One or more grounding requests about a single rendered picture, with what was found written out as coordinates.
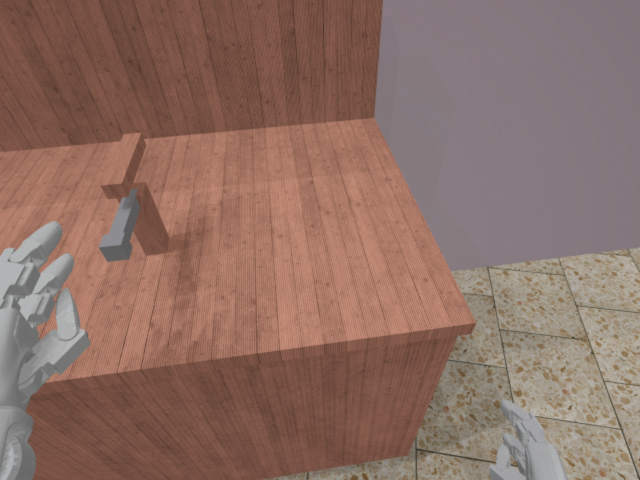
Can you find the tap lever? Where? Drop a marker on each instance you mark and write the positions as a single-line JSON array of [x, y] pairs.
[[116, 245]]

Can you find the robot right hand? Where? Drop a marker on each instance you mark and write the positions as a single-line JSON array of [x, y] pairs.
[[538, 460]]

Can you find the counter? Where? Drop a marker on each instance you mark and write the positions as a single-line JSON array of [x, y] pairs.
[[285, 307]]

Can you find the robot left forearm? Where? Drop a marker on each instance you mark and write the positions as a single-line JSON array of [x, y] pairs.
[[17, 458]]

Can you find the robot left hand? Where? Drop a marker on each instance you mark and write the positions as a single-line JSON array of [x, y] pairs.
[[26, 301]]

